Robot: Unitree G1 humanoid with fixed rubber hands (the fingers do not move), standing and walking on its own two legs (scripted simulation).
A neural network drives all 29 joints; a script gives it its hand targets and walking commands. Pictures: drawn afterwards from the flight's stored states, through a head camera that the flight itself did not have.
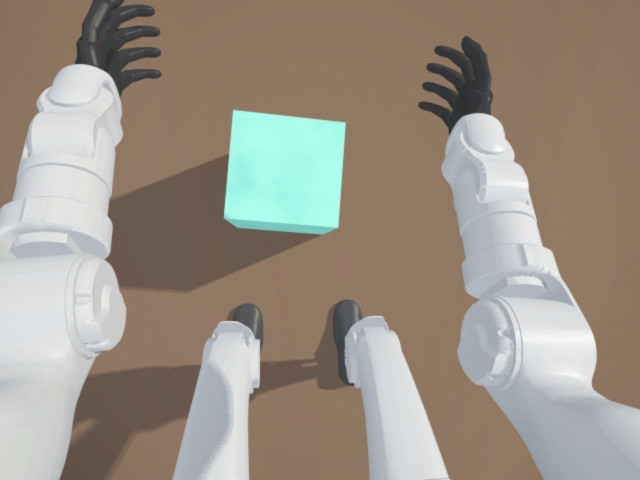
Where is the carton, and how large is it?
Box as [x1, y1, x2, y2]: [224, 110, 345, 234]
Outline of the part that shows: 233,110 224,218 237,227 322,234 337,227 345,122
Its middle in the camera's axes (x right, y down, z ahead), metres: -0.07 -0.12 +0.84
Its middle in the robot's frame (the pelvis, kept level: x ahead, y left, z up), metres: +0.51 +0.01 -0.52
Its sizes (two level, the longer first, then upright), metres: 0.210 0.200 0.250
